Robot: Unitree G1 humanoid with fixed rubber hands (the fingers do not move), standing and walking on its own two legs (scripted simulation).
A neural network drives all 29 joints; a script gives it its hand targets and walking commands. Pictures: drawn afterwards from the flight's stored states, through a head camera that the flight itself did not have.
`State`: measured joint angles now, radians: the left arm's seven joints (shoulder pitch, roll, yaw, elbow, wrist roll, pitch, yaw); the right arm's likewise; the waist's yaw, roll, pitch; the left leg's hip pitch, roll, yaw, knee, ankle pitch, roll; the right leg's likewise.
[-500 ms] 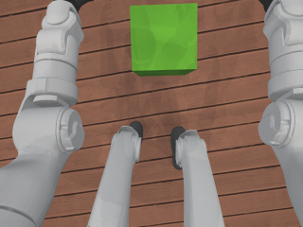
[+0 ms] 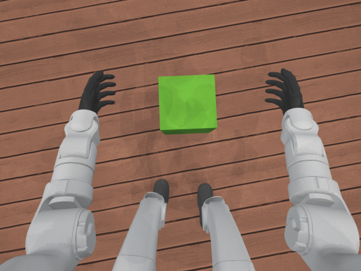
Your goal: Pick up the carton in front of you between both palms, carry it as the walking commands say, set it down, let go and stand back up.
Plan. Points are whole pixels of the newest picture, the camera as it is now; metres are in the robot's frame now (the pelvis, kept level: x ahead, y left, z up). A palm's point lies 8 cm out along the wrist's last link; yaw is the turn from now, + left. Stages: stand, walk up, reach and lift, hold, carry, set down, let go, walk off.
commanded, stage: let go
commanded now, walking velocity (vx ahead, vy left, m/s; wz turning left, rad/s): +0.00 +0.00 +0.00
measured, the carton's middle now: (186, 108) +0.50 +0.01 -0.58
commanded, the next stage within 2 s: stand in 1.04 s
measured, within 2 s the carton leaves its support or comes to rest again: neither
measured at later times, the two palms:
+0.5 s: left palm (43, 204) +0.23 +0.23 -0.01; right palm (331, 201) +0.25 -0.23 -0.01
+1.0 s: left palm (37, 218) +0.21 +0.23 +0.01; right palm (344, 230) +0.21 -0.23 +0.01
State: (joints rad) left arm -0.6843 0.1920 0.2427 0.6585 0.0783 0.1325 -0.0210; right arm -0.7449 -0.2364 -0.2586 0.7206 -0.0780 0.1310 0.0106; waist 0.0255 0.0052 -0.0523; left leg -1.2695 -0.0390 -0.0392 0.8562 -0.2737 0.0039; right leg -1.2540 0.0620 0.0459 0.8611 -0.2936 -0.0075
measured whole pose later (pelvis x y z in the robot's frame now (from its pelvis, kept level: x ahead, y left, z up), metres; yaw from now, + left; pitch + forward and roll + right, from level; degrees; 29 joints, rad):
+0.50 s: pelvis +0.04 +0.00 +0.07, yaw +1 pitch +10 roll +0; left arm 0.13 0.19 0.06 0.47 -0.01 0.01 -0.06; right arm 0.08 -0.20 -0.09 0.52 -0.01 0.00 0.05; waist 0.02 0.01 0.01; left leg -0.43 -0.04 -0.05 0.51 -0.25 0.02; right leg -0.41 0.04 0.05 0.51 -0.27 -0.01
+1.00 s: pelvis +0.05 +0.00 +0.07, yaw +1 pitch -5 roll +0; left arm 0.22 0.21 0.04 0.41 0.02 0.17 -0.07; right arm 0.22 -0.21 -0.04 0.42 -0.01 0.14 0.07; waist 0.00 0.00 0.11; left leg -0.08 -0.04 -0.04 0.45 -0.27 0.02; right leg -0.07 0.04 0.05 0.45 -0.29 -0.02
